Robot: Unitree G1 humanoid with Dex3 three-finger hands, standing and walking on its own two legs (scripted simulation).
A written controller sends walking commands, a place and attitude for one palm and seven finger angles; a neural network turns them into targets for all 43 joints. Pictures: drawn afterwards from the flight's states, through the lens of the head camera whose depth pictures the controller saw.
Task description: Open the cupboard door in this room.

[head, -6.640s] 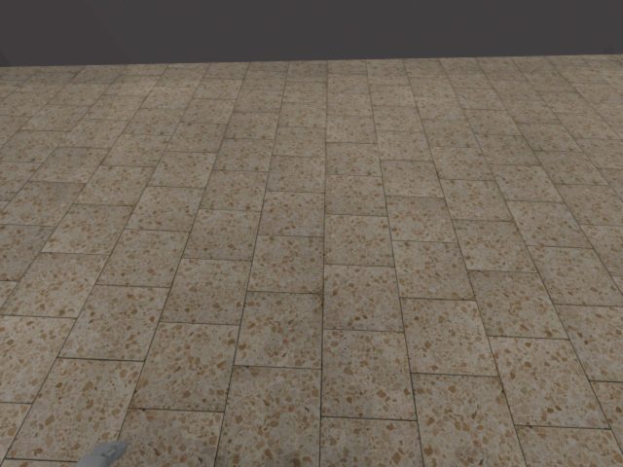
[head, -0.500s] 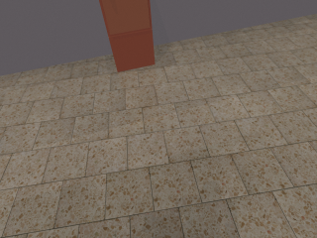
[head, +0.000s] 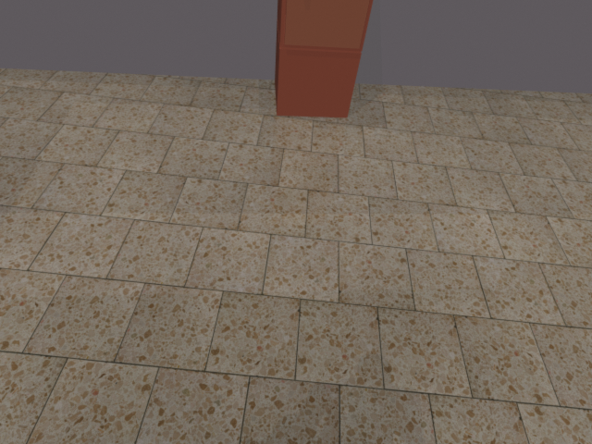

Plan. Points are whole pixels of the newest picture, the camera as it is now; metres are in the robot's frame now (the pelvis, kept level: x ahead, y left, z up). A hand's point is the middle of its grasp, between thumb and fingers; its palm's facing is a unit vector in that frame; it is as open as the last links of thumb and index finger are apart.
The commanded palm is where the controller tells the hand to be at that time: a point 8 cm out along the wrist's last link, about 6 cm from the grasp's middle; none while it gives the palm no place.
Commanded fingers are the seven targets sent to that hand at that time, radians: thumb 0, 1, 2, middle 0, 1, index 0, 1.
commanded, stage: turn or walk to find it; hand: left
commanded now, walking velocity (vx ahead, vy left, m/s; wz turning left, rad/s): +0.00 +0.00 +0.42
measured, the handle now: out of the picture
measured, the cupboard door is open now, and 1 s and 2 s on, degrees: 0 0 0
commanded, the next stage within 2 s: stand and wait in 0.98 s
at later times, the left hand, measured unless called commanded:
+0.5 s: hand out of the picture -0.01 +0.17 -0.16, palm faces +0.16 -0.95 -0.25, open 7.4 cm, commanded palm none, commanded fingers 0.00 0.90 0.90 -0.20 -0.30 -0.20 -0.30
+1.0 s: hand out of the picture -0.08 +0.27 -0.17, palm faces +0.37 -0.90 -0.24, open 7.4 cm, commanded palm none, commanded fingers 0.00 0.90 0.90 -0.20 -0.30 -0.20 -0.30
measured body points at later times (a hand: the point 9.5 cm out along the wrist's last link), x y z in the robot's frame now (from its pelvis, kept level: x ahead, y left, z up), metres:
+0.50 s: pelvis -0.04 -0.02 +0.00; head -0.02 -0.04 +0.45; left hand -0.02 +0.22 -0.14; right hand +0.01 -0.28 -0.16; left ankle -0.10 +0.11 -0.66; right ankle -0.03 -0.13 -0.74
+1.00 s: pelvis -0.07 +0.04 +0.01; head -0.05 +0.08 +0.45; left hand -0.10 +0.32 -0.15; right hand +0.07 -0.16 -0.13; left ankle -0.10 +0.11 -0.74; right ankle -0.05 -0.12 -0.65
